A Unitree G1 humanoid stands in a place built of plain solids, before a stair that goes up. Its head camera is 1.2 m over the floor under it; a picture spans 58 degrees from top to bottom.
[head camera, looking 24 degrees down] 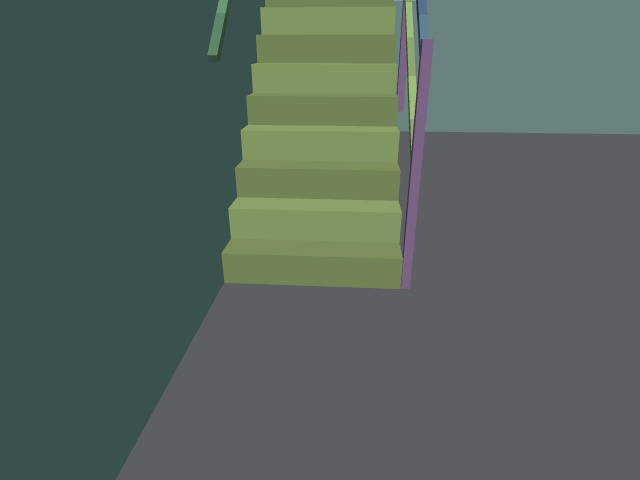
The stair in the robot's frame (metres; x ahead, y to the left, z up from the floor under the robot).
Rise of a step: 0.18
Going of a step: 0.20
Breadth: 0.97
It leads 4 degrees to the right of straight ahead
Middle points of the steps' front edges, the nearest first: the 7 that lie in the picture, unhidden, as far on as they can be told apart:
2.07 0.05 0.18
2.28 0.03 0.37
2.48 0.02 0.55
2.68 0.00 0.73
2.89 -0.01 0.92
3.09 -0.02 1.10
3.29 -0.04 1.28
